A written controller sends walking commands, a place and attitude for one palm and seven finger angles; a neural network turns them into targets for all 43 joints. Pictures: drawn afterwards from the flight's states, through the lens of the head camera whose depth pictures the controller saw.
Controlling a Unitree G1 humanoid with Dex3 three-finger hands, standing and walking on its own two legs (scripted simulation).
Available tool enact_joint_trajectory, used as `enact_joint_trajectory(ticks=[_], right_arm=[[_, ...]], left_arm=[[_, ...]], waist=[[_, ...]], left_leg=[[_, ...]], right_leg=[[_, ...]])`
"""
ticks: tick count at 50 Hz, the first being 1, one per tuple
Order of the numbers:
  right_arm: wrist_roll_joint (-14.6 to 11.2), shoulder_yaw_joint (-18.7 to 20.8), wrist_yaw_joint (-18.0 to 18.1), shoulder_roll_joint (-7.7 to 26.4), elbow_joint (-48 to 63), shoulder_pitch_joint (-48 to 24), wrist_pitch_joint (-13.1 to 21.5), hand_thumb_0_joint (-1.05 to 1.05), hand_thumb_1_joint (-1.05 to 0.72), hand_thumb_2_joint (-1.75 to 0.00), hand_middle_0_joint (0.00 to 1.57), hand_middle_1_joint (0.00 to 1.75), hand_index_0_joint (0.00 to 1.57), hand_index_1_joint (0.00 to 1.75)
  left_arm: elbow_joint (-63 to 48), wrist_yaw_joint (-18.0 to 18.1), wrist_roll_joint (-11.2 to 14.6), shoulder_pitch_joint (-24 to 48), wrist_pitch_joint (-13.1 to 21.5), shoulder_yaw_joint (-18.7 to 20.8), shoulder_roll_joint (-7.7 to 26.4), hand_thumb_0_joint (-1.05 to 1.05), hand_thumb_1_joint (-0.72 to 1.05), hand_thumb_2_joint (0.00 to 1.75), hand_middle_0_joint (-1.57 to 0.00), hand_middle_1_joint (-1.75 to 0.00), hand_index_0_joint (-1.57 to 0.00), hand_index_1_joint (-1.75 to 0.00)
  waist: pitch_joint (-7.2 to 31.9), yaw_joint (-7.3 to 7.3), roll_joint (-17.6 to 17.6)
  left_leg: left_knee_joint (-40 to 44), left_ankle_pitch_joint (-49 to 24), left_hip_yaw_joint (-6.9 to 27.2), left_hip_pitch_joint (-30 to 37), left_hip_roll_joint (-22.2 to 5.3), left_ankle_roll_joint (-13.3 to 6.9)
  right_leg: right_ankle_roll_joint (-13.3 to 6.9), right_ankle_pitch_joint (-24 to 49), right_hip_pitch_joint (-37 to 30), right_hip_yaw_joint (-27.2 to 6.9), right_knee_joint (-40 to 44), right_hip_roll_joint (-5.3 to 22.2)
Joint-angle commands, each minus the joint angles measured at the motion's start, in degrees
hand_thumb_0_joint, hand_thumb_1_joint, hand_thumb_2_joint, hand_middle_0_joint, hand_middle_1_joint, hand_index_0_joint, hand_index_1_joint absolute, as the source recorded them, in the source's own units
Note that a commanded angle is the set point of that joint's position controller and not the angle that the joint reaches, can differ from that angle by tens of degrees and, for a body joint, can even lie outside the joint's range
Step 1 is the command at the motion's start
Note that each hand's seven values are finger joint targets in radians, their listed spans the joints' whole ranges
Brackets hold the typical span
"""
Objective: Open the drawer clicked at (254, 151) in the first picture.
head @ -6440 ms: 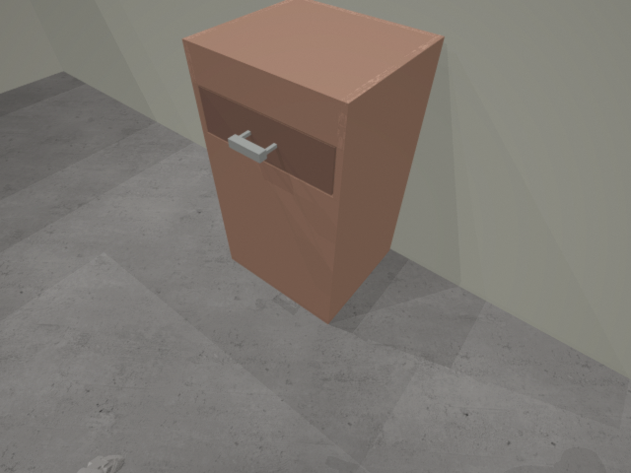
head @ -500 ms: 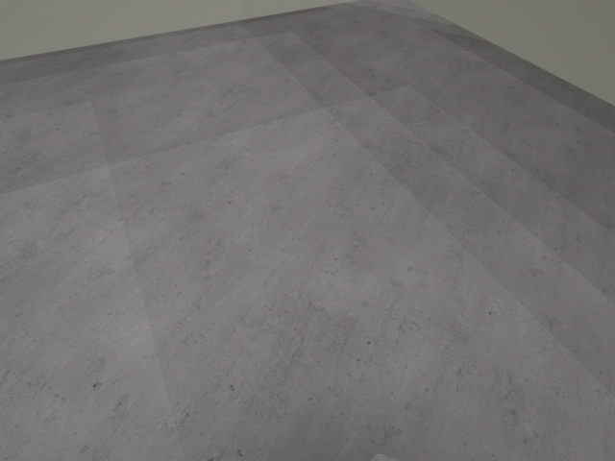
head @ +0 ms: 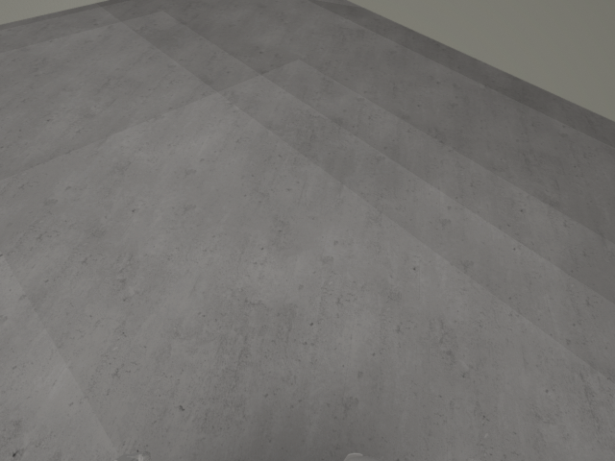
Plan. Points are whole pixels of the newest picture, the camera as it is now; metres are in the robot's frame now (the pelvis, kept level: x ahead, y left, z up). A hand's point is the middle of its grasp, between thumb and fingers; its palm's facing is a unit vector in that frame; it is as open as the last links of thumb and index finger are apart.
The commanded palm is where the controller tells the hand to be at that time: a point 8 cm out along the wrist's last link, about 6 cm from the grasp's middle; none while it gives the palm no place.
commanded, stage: walk to a spot facing it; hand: left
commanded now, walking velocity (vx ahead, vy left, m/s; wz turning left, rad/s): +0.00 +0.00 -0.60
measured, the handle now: out of the picture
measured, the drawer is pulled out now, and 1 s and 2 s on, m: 0.00 0.00 0.00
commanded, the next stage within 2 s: none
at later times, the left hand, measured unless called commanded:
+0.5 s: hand (222, 450) +0.15 +0.13 -0.14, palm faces -0.30 -0.91 -0.28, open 7.3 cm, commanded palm none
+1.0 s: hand (215, 425) +0.19 +0.15 -0.16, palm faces -0.52 -0.82 -0.22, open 7.3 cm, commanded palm none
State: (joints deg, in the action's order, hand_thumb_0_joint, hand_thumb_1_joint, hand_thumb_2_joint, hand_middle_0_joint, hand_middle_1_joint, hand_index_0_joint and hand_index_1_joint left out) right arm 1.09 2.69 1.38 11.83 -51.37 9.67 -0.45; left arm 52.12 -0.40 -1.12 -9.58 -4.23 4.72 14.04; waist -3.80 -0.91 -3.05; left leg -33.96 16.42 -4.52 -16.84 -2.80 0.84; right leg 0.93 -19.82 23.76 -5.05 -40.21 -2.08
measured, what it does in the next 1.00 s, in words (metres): steps on the spot, turning right: right foot, then left foot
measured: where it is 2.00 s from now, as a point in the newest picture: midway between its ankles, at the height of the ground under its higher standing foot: outside the picture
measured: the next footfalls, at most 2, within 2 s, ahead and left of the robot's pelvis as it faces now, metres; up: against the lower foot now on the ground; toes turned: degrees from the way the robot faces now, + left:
right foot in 0.38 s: -0.01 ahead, -0.14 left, +0.00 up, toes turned -21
left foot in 0.80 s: +0.10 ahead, +0.07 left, +0.00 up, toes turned -25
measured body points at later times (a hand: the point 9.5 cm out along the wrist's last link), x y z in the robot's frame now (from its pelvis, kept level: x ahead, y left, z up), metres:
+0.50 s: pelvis -0.01 -0.03 +0.00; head +0.03 -0.07 +0.45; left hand +0.17 +0.17 -0.12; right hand -0.06 -0.30 -0.16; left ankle +0.01 +0.13 -0.66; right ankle -0.05 -0.13 -0.73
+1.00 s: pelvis +0.00 +0.01 +0.01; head +0.05 +0.01 +0.46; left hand +0.22 +0.19 -0.14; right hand -0.06 -0.25 -0.11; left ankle +0.07 +0.09 -0.73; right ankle -0.11 -0.09 -0.64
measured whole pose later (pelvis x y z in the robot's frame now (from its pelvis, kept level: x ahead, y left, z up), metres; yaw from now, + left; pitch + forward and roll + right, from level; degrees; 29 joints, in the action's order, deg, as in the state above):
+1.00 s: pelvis +0.00 +0.01 +0.01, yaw -36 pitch +0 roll -2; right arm 1.5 1.4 1.1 10.2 -49.9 10.1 -0.3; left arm 52.0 -1.6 -1.4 -10.5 -4.7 5.6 15.9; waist -4.9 -1.4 -2.0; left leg -28.8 14.6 -10.0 -13.5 -5.9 -0.9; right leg 4.1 -24.2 27.9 0.2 -65.8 0.9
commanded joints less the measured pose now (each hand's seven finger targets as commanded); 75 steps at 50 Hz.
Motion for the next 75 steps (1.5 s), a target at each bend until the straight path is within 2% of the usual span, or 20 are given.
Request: enact_joint_trajectory(ticks=[1,4,10,16,17,18,19,21,24,33,38,40,46,55,59,60,61,62,67,75], right_arm=[[0.52,1.94,0.93,10.84,4.63,0.12,0.94,0.00,-0.90,-0.90,0.20,0.30,0.20,0.30],[0.40,1.85,0.88,8.99,4.80,-0.09,1.22,0.00,-0.90,-0.90,0.20,0.30,0.20,0.30],[0.46,3.22,0.39,10.75,1.80,6.35,0.98,0.00,-0.90,-0.90,0.20,0.30,0.20,0.30],[0.33,4.31,-0.47,12.50,1.16,5.10,0.34,0.00,-0.90,-0.90,0.20,0.30,0.20,0.30],[-0.05,4.15,-0.69,11.78,1.59,4.71,0.27,0.00,-0.90,-0.90,0.20,0.30,0.20,0.30],[-0.39,3.04,-1.08,7.32,3.42,4.88,-0.05,0.00,-0.90,-0.90,0.20,0.30,0.20,0.30],[-0.18,2.13,-0.68,5.69,6.14,0.34,-0.67,0.00,-0.90,-0.90,0.20,0.30,0.20,0.30],[-0.25,2.06,0.27,6.48,5.67,-2.70,-1.26,0.00,-0.90,-0.90,0.20,0.30,0.20,0.30],[0.15,2.13,-0.17,6.84,2.57,0.80,-1.23,0.00,-0.90,-0.90,0.20,0.30,0.20,0.30],[-0.60,1.71,0.07,6.72,4.51,-2.44,-0.70,0.00,-0.90,-0.90,0.20,0.30,0.20,0.30],[-1.01,1.68,0.72,7.06,2.98,4.81,0.33,0.00,-0.90,-0.90,0.20,0.30,0.20,0.30],[0.04,2.93,0.67,15.67,3.99,6.00,0.72,0.00,-0.90,-0.90,0.20,0.30,0.20,0.30],[0.22,1.68,0.78,9.75,5.77,-0.18,1.15,0.00,-0.90,-0.90,0.20,0.30,0.20,0.30],[0.46,3.64,-0.19,11.84,1.90,5.98,0.66,0.00,-0.90,-0.90,0.20,0.30,0.20,0.30],[0.28,4.09,-0.69,12.22,1.67,4.76,0.26,0.00,-0.90,-0.90,0.20,0.30,0.20,0.30],[-0.03,3.84,-0.85,11.09,1.97,4.96,0.15,0.00,-0.90,-0.90,0.20,0.30,0.20,0.30],[-0.26,2.45,-1.12,6.22,4.37,4.22,-0.13,0.00,-0.90,-0.90,0.20,0.30,0.20,0.30],[-0.20,2.06,-0.63,6.35,6.62,-0.08,-0.95,0.00,-0.90,-0.90,0.20,0.30,0.20,0.30],[0.31,2.32,-0.47,7.36,2.60,2.18,-1.53,0.00,-0.90,-0.90,0.20,0.30,0.20,0.30],[0.04,1.85,-0.36,6.94,4.08,-0.93,-1.12,0.00,-0.90,-0.90,0.20,0.30,0.20,0.30]], left_arm=[[-5.60,-1.22,-0.53,1.88,0.88,2.66,6.27,0.00,0.90,0.90,-0.20,-0.30,-0.20,-0.30],[-4.53,-1.82,-0.24,0.24,0.65,2.07,4.16,0.00,0.90,0.90,-0.20,-0.30,-0.20,-0.30],[-6.77,-1.84,0.12,5.46,0.72,0.99,2.37,0.00,0.90,0.90,-0.20,-0.30,-0.20,-0.30],[-5.79,-1.46,0.14,1.44,2.28,0.77,2.93,0.00,0.90,0.90,-0.20,-0.30,-0.20,-0.30],[-4.51,-1.14,0.05,-2.93,2.95,1.27,5.44,0.00,0.90,0.90,-0.20,-0.30,-0.20,-0.30],[-3.40,-0.29,-0.53,-6.25,3.81,2.35,12.58,0.00,0.90,0.90,-0.20,-0.30,-0.20,-0.30],[-2.44,0.54,0.26,-9.24,3.50,3.02,15.69,0.00,0.90,0.90,-0.20,-0.30,-0.20,-0.30],[-3.09,1.41,0.35,-5.73,3.16,3.05,13.06,0.00,0.90,0.90,-0.20,-0.30,-0.20,-0.30],[-5.20,1.29,0.20,1.14,3.28,1.66,9.17,0.00,0.90,0.90,-0.20,-0.30,-0.20,-0.30],[-4.00,1.00,-0.22,-1.21,3.04,2.25,10.95,0.00,0.90,0.90,-0.20,-0.30,-0.20,-0.30],[-5.11,0.93,0.35,2.92,2.17,2.19,9.96,0.00,0.90,0.90,-0.20,-0.30,-0.20,-0.30],[-7.23,-0.04,0.87,0.18,1.73,1.10,4.38,0.00,0.90,0.90,-0.20,-0.30,-0.20,-0.30],[-4.39,-1.56,-0.11,-1.06,0.81,1.85,4.88,0.00,0.90,0.90,-0.20,-0.30,-0.20,-0.30],[-6.58,-1.71,0.10,4.61,1.21,0.48,2.15,0.00,0.90,0.90,-0.20,-0.30,-0.20,-0.30],[-5.26,-1.25,0.12,0.22,2.19,0.60,3.30,0.00,0.90,0.90,-0.20,-0.30,-0.20,-0.30],[-4.27,-0.87,-0.01,-3.44,2.83,1.16,6.03,0.00,0.90,0.90,-0.20,-0.30,-0.20,-0.30],[-3.31,-0.01,-0.58,-6.85,3.76,2.38,13.49,0.00,0.90,0.90,-0.20,-0.30,-0.20,-0.30],[-2.58,0.70,0.41,-10.02,3.28,2.83,15.88,0.00,0.90,0.90,-0.20,-0.30,-0.20,-0.30],[-5.45,1.17,0.20,1.82,3.24,1.37,9.24,0.00,0.90,0.90,-0.20,-0.30,-0.20,-0.30],[-4.02,0.84,-0.01,-2.07,3.17,1.80,10.58,0.00,0.90,0.90,-0.20,-0.30,-0.20,-0.30]], waist=[[0.76,0.60,14.08],[2.15,0.60,11.93],[4.64,3.94,13.11],[7.75,2.05,15.36],[9.78,-0.42,9.85],[10.34,-2.18,-8.78],[9.86,-4.15,-13.53],[6.65,-2.85,-11.50],[6.93,0.98,-5.23],[6.58,-0.56,-5.44],[7.79,3.30,-4.49],[7.82,2.71,22.21],[4.67,0.48,12.52],[5.75,4.04,15.21],[7.01,1.49,14.61],[8.52,-0.66,8.59],[8.54,-2.71,-13.16],[8.64,-4.82,-13.06],[5.00,1.25,-6.08],[6.35,-0.82,-4.25]], left_leg=[[21.53,0.85,16.24,1.01,-19.59,-7.34],[17.32,-12.53,4.97,6.20,-15.11,-6.39],[13.53,-25.27,1.16,13.74,-18.72,-8.54],[3.48,-27.52,-4.89,11.41,-18.16,-4.22],[-4.51,-22.01,-7.23,6.21,-16.38,-1.06],[-16.75,4.03,-9.40,-11.16,-10.02,2.96],[-27.55,21.07,-3.25,-19.22,-4.98,4.23],[-33.93,15.66,4.64,-21.23,-5.26,3.64],[-30.80,6.69,3.15,-16.20,-4.92,4.87],[-14.87,8.22,2.57,-10.02,-0.88,4.62],[8.53,-2.94,2.52,6.98,0.02,2.85],[19.18,-11.40,23.55,16.23,-22.39,-5.71],[16.15,-17.60,5.04,8.90,-15.58,-6.85],[11.61,-25.49,-1.59,12.68,-19.21,-8.02],[3.54,-22.37,-6.02,7.78,-18.49,-3.85],[-5.19,-16.24,-8.08,1.64,-16.61,-0.41],[-18.29,13.65,-10.20,-15.47,-8.50,3.60],[-28.25,21.30,-1.81,-19.12,-5.39,3.82],[-30.95,5.71,2.88,-15.96,-4.96,4.50],[-18.51,7.20,2.38,-11.59,-1.78,4.73]], right_leg=[[1.78,-6.57,9.18,2.00,-27.34,2.65],[2.93,-2.24,9.75,4.80,-29.29,3.72],[3.36,-6.64,6.01,8.59,-14.43,5.60],[0.82,1.42,-7.87,12.46,8.20,2.83],[-0.29,10.42,-17.12,10.24,16.69,4.45],[-5.28,26.72,-29.42,-7.06,21.01,18.14],[-11.05,45.04,-27.08,-15.45,18.89,26.60],[-12.54,35.90,-21.29,-14.35,19.66,21.85],[-9.91,35.59,-18.44,-5.42,17.68,15.57],[-11.79,33.16,-16.52,-13.21,16.96,14.79],[-6.71,27.38,-7.42,-14.48,10.12,10.25],[0.32,-12.38,9.84,-0.31,-10.21,-2.22],[3.23,-3.42,8.81,3.83,-30.21,3.62],[2.70,-7.23,1.15,10.43,-7.77,4.64],[0.63,2.56,-10.08,12.64,8.28,2.82],[-0.88,9.95,-19.36,8.75,16.50,5.72],[-6.43,26.43,-28.62,-11.90,22.08,20.93],[-11.54,38.77,-24.03,-16.56,20.47,27.04],[-9.53,24.12,-14.59,-6.83,20.58,15.62],[-11.62,15.53,-15.41,-14.40,21.55,14.40]])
